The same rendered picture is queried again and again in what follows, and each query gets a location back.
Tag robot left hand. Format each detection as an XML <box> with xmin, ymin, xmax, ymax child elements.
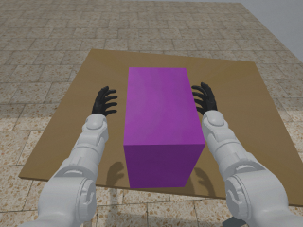
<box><xmin>91</xmin><ymin>86</ymin><xmax>117</xmax><ymax>117</ymax></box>

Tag table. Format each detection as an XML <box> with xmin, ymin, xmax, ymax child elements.
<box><xmin>18</xmin><ymin>48</ymin><xmax>303</xmax><ymax>227</ymax></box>

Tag robot left forearm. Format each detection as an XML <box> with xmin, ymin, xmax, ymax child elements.
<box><xmin>37</xmin><ymin>113</ymin><xmax>109</xmax><ymax>216</ymax></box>

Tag robot right forearm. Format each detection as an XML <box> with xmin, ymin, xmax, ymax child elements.
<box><xmin>202</xmin><ymin>110</ymin><xmax>289</xmax><ymax>207</ymax></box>

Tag left robot upper arm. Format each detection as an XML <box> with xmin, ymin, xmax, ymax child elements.
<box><xmin>17</xmin><ymin>177</ymin><xmax>97</xmax><ymax>227</ymax></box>

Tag robot right hand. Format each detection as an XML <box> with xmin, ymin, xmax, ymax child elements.
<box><xmin>191</xmin><ymin>82</ymin><xmax>218</xmax><ymax>116</ymax></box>

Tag right robot upper arm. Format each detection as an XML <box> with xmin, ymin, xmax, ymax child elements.
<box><xmin>224</xmin><ymin>169</ymin><xmax>303</xmax><ymax>227</ymax></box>

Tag carton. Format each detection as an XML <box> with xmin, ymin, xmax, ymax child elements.
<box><xmin>123</xmin><ymin>67</ymin><xmax>205</xmax><ymax>189</ymax></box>

